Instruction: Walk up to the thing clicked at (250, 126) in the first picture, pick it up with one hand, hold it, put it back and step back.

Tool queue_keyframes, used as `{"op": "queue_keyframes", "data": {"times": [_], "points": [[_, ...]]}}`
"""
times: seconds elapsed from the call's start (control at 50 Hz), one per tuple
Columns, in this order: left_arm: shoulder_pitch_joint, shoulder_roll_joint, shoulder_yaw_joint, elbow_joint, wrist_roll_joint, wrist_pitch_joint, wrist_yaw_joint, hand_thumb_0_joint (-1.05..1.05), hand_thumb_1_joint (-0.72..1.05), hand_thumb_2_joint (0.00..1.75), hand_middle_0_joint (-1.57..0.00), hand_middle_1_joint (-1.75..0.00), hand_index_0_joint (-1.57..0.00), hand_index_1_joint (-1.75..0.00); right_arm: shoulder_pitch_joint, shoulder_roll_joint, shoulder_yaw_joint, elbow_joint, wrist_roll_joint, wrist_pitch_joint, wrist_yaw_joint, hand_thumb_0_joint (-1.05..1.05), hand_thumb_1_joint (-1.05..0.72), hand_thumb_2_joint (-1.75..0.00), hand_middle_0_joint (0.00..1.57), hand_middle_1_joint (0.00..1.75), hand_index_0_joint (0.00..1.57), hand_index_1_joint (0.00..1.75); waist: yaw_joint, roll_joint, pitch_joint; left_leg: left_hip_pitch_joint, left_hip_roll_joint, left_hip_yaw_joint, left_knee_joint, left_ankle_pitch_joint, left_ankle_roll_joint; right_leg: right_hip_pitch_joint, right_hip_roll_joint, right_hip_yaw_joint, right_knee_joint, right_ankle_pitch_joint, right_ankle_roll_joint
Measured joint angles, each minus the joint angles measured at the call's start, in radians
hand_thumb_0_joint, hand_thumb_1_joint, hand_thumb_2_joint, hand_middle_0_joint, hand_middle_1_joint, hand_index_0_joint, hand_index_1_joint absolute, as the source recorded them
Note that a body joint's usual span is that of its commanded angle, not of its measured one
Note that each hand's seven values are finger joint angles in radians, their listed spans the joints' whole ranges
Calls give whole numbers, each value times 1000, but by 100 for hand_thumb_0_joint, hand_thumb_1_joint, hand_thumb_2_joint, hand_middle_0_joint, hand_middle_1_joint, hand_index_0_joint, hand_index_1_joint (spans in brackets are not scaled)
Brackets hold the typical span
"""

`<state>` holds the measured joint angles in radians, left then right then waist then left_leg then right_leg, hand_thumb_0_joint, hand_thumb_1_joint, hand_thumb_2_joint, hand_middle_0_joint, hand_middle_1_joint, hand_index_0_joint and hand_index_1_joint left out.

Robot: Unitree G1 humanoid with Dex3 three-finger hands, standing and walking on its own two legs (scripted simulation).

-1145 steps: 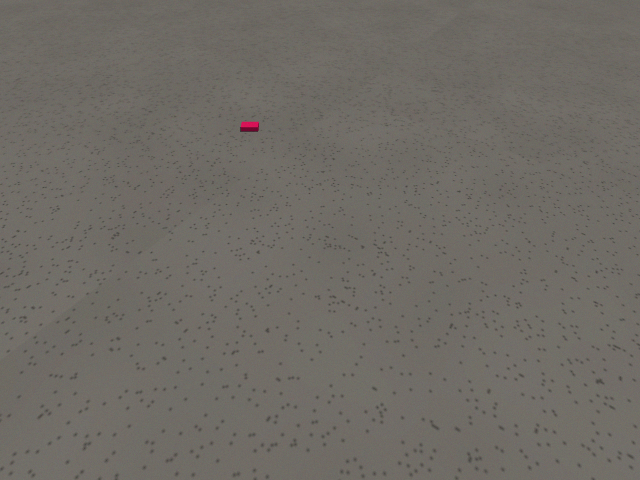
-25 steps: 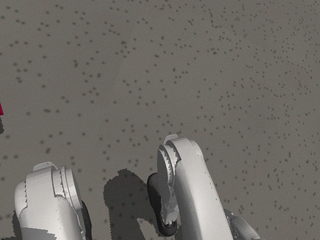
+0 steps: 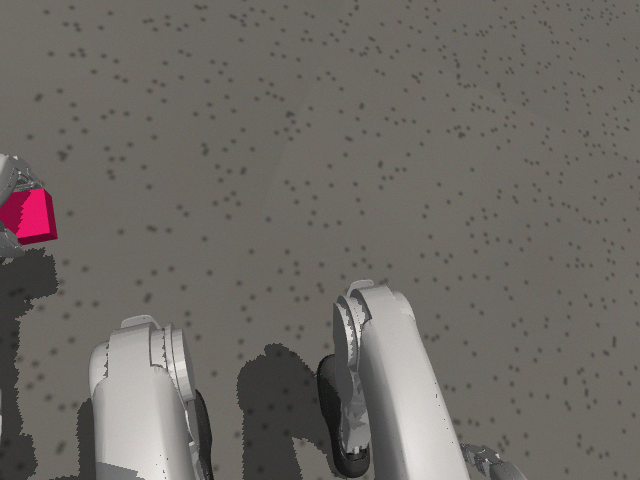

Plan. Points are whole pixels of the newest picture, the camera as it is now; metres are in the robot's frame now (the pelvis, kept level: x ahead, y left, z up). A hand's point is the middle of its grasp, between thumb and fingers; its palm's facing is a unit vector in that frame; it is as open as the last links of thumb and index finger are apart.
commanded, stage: lift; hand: left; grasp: from above
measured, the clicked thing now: (4, 221) +0.46 +0.34 -0.18
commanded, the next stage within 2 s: hold in 1.38 s
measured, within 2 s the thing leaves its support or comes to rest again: neither
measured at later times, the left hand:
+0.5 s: hand out of the picture +0.38 +0.31 +0.04, palm faces -0.43 -0.12 -0.90, open 8.7 cm
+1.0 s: hand out of the picture +0.33 +0.28 +0.23, palm faces -0.45 -0.14 -0.88, open 8.8 cm
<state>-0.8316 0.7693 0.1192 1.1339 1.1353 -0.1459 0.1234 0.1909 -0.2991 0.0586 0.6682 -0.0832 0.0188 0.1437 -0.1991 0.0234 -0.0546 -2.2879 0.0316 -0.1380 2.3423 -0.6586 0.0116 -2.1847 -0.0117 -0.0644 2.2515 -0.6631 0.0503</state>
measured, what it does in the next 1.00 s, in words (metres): rises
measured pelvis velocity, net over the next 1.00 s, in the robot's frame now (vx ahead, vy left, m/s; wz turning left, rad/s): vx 0.03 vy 0.00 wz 0.10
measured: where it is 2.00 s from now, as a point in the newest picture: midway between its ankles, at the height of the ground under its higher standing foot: (273, 456)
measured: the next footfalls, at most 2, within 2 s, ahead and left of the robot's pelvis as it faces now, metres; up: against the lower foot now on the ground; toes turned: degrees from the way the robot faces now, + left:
none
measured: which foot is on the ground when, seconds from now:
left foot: down 0.00-1.00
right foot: down 0.00-1.00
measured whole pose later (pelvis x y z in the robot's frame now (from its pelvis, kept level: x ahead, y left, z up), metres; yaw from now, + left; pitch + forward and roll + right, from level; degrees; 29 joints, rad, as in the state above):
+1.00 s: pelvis +0.03 +0.00 +0.31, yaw +6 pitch +17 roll -3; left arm -0.32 0.44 -0.13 0.75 0.99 0.03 0.10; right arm 0.22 -0.25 -0.02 0.73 0.04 -0.03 -0.05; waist -0.06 0.05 -0.13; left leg -1.07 0.06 -0.01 1.27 -0.50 0.01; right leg -1.03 -0.02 -0.02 1.22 -0.48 0.04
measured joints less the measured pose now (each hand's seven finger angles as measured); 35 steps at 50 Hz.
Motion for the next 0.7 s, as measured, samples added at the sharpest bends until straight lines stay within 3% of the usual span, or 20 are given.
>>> {"op": "queue_keyframes", "data": {"times": [0.16,0.4,0.7], "points": [[102,-51,-43,-137,-51,9,-44,0,24,11,-87,-25,-90,-24,-8,2,-41,-7,35,14,-28,0,-90,-89,21,30,21,30,46,7,-56,89,2,29,-103,11,6,79,-8,17,-90,9,1],[262,-128,-101,-338,-125,65,-84,0,24,14,-84,-29,-87,-27,-41,16,-65,-31,76,16,-78,0,-90,-89,21,30,21,30,93,21,-102,305,10,56,-301,26,4,277,-11,26,-277,30,-3],[453,-234,-178,-492,-169,157,-98,0,25,14,-84,-30,-87,-27,-29,48,-61,1,116,12,-153,0,-89,-89,21,30,21,30,119,28,-102,763,25,99,-687,79,3,713,-6,40,-658,97,-7]]}}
